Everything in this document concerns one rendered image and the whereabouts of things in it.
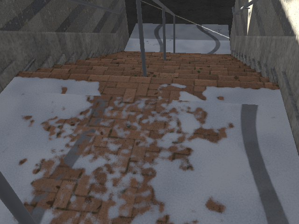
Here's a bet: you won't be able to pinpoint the stairs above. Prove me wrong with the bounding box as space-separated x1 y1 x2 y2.
36 50 270 82

